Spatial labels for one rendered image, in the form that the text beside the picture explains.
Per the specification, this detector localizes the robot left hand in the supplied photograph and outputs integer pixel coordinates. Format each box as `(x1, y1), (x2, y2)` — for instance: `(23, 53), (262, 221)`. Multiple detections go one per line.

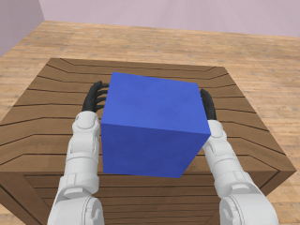
(82, 81), (109, 113)

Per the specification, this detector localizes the left robot upper arm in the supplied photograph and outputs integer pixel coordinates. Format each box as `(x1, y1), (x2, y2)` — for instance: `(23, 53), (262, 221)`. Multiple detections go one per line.
(48, 196), (105, 225)

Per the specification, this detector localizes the robot right forearm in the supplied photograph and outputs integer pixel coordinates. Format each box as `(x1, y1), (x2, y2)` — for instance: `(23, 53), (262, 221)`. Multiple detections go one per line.
(202, 119), (279, 225)

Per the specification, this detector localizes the robot left forearm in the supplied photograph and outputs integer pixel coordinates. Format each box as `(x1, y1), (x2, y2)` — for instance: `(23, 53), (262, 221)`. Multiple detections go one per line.
(47, 111), (99, 225)

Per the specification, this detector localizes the carton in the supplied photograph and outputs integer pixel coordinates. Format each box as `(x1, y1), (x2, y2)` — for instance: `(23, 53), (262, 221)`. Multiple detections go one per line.
(100, 71), (211, 178)

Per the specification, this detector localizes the right robot upper arm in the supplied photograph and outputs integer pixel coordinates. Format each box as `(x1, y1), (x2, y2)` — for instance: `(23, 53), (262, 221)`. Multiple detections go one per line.
(219, 193), (278, 225)

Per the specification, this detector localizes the pedestal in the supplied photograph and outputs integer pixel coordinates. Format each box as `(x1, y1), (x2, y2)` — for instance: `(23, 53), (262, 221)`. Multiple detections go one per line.
(0, 57), (297, 225)

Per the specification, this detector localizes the robot right hand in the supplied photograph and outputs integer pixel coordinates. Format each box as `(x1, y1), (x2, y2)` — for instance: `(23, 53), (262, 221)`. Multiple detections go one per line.
(200, 89), (217, 121)

